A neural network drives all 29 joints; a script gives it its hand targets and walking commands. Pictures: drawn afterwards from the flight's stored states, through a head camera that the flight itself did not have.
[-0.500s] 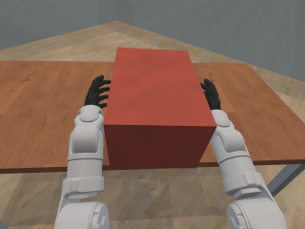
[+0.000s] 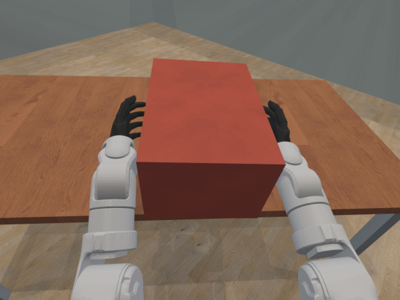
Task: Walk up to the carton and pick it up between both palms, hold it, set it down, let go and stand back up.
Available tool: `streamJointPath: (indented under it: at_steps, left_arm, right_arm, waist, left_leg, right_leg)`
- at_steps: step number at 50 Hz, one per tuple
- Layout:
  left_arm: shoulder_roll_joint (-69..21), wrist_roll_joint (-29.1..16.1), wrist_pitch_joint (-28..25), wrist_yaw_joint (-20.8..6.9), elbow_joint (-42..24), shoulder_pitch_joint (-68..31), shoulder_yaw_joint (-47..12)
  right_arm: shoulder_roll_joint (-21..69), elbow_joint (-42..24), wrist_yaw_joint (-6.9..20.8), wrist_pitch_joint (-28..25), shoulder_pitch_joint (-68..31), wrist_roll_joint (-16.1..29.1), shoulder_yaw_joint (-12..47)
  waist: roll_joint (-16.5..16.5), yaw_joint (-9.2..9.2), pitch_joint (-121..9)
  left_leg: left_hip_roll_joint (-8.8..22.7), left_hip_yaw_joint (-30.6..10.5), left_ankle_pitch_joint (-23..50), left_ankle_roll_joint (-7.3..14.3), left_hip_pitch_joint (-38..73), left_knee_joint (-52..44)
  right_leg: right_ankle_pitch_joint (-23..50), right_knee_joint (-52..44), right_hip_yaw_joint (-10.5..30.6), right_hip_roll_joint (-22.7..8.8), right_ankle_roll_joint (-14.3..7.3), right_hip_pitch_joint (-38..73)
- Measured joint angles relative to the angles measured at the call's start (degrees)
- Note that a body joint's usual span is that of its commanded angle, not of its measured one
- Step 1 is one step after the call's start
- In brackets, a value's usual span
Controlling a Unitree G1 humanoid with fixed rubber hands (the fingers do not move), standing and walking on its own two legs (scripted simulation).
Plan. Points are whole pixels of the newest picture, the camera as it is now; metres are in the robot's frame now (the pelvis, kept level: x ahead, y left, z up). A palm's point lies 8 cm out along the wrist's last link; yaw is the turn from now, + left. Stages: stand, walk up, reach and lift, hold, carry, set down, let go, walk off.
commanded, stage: hold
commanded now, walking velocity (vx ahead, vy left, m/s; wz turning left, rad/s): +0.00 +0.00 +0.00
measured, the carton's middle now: (201, 131) +0.39 +0.00 +0.17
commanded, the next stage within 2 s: none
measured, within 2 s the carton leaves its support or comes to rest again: neither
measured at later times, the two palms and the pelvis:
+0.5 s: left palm (124, 134) +0.36 +0.15 +0.18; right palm (279, 140) +0.36 -0.15 +0.17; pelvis +0.00 +0.00 +0.00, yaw +0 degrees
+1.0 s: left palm (123, 137) +0.36 +0.15 +0.18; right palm (277, 142) +0.36 -0.15 +0.17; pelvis +0.00 +0.00 +0.00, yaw +0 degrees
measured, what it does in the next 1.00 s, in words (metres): stands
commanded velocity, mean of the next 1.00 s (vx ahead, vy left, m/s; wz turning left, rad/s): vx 0.00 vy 0.00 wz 0.00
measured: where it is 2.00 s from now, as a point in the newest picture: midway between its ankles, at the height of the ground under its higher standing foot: outside the picture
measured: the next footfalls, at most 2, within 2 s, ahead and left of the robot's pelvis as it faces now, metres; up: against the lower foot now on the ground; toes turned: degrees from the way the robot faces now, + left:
none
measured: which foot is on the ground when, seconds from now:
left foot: down 0.00-1.00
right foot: down 0.00-1.00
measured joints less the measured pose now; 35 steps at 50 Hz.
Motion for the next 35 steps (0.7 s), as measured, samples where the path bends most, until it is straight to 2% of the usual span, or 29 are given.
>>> streamJointPath:
  at_steps: [4,11,35]
  left_arm:
    - [-0.21,-0.24,-0.37,0.02,-0.61,0.33,-0.09]
    - [-0.38,0.24,0.47,-0.35,1.26,-0.87,0.91]
    - [-0.23,0.51,-0.43,-0.75,2.91,-1.95,1.52]
  right_arm:
    - [-0.01,-1.52,-0.29,0.2,0.7,0.06,0.0]
    - [0.29,0.71,0.07,0.82,-0.33,-0.44,-0.72]
    - [0.37,1.95,0.12,0.37,-1.34,-1.09,-1.16]
  waist:
    - [0.08,-0.17,-0.3]
    - [-0.06,0.14,-0.34]
    - [-0.15,0.27,-0.33]
  left_leg:
    - [0.0,-0.17,-0.1,0.05,0.03,0.09]
    - [-0.05,0.3,0.25,0.06,0.7,-0.66]
    - [-0.06,0.25,0.48,0.07,0.38,-1.09]
  right_leg:
    - [-0.02,-0.12,-0.16,0.01,0.04,0.17]
    - [-0.07,0.09,0.3,-0.08,-0.02,0.25]
    - [0.01,-0.04,0.24,-0.09,-0.07,-0.19]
